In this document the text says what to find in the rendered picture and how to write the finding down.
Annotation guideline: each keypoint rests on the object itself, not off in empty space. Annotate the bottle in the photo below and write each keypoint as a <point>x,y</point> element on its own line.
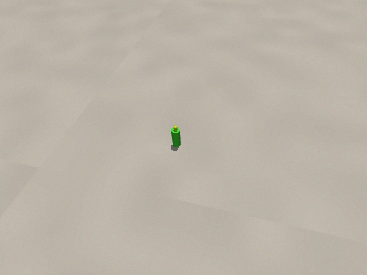
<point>175,132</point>

